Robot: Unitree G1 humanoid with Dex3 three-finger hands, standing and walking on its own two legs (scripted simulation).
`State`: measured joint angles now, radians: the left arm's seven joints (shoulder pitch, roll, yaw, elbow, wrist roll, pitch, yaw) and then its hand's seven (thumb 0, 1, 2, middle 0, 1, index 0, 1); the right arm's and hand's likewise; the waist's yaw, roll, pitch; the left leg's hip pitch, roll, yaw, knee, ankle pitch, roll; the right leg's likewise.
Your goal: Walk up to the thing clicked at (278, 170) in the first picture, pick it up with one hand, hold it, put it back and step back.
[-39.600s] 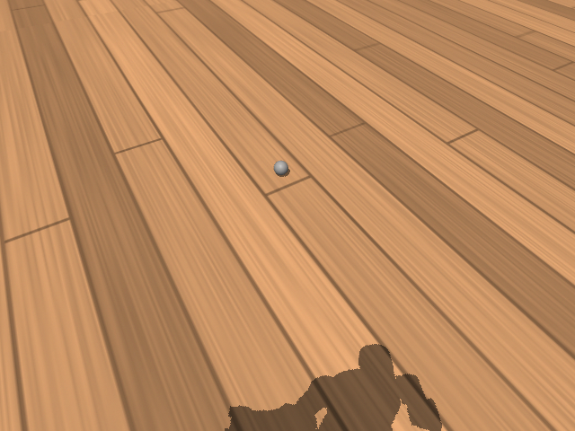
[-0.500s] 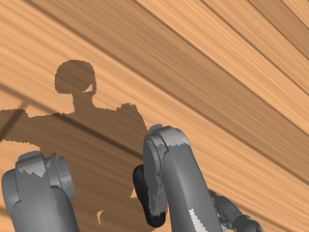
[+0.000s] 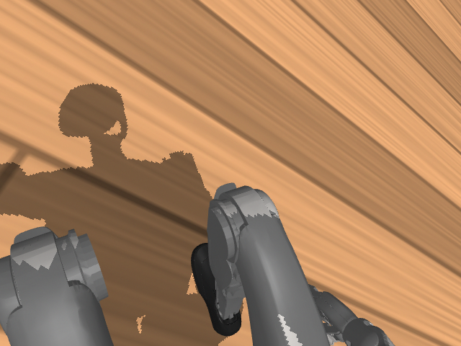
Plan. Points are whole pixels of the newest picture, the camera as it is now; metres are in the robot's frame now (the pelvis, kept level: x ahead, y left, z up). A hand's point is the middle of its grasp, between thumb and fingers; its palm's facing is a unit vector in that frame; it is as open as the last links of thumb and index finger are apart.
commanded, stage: rest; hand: left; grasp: from above
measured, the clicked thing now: out of the picture +0.40 +0.37 -0.25
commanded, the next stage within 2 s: open in 0.18 s
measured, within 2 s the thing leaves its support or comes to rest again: rests again in 0.24 s
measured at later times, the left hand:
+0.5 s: hand out of the picture +0.38 +0.37 -0.24, palm faces -0.44 -0.20 -0.87, open 9.7 cm
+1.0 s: hand out of the picture +0.38 +0.36 -0.24, palm faces -0.43 -0.20 -0.88, open 13.9 cm
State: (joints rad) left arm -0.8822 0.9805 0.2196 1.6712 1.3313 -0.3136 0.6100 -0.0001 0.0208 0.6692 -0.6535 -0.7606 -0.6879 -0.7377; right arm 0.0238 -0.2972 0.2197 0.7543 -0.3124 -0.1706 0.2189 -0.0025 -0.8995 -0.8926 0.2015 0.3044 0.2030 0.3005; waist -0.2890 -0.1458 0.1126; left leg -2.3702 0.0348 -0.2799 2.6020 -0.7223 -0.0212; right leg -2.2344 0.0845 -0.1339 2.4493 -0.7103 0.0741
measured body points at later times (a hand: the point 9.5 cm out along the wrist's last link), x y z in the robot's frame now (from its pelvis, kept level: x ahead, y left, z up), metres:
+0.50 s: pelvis +0.00 +0.00 +0.00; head +0.24 +0.15 +0.35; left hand +0.40 +0.38 -0.19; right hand +0.10 -0.25 -0.07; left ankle +0.06 +0.13 -0.25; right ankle +0.10 -0.13 -0.25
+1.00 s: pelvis +0.00 +0.00 +0.00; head +0.24 +0.14 +0.35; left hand +0.40 +0.37 -0.19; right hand +0.10 -0.26 -0.06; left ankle +0.06 +0.13 -0.25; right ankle +0.10 -0.13 -0.25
